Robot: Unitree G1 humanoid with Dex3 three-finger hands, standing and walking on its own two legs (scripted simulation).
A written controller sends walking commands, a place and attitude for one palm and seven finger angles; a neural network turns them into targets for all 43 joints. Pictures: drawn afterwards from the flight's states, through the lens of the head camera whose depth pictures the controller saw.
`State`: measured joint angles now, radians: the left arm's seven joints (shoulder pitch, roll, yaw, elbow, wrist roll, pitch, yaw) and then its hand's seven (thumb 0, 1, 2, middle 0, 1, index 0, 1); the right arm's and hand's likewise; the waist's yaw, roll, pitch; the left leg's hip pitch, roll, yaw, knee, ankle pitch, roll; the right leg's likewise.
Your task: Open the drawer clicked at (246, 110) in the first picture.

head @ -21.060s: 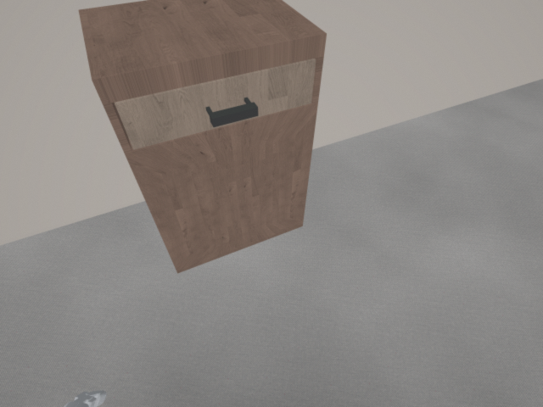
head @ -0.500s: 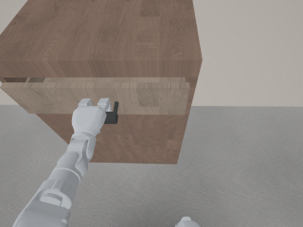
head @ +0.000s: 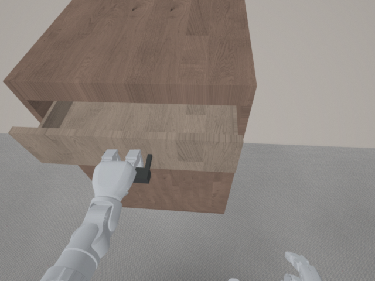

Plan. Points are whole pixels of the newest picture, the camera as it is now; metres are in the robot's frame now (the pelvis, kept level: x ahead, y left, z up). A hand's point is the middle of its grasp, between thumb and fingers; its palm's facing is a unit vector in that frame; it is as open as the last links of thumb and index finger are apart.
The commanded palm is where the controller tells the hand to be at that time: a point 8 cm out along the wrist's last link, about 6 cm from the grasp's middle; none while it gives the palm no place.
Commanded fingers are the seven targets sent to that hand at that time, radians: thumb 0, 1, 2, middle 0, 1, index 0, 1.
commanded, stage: pull the drawer open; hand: left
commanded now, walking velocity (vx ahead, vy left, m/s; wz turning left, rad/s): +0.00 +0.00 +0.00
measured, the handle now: (125, 165) +0.37 +0.18 -0.01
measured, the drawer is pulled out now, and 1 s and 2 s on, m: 0.10 0.23 0.30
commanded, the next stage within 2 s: open the thumb to release the handle in 1.78 s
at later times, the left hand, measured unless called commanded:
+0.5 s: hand (117, 208) +0.27 +0.18 -0.03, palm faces -0.04 -0.06 -1.00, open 6.0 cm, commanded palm +0.24 +0.19 +0.03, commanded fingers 0.00 0.90 0.90 -0.40 -1.35 -0.40 -1.35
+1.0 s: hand (108, 240) +0.21 +0.19 -0.03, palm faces -0.02 -0.08 -1.00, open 6.0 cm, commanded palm +0.17 +0.20 +0.03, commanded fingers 0.00 0.90 0.90 -0.40 -1.35 -0.40 -1.35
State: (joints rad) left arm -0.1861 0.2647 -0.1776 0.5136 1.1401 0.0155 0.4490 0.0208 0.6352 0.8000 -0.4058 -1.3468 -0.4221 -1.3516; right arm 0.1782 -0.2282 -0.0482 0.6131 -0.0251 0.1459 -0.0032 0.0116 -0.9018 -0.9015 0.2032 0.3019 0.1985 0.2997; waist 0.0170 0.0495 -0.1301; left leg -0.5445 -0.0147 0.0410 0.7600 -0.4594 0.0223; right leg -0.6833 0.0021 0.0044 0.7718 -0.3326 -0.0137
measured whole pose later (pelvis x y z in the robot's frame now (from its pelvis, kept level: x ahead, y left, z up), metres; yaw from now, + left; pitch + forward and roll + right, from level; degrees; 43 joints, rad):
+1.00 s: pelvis -0.01 -0.02 -0.01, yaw +0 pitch +11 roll +2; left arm 0.32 0.30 -0.14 0.08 1.14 -0.03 0.49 0.02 0.61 0.80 -0.38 -1.35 -0.42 -1.35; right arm 0.11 -0.22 -0.02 0.57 -0.05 0.09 0.01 0.02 -0.90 -0.90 0.20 0.30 0.20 0.30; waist 0.06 0.04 -0.11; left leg -0.53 -0.01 0.05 0.83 -0.49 0.00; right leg -0.69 0.01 0.01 0.87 -0.38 -0.03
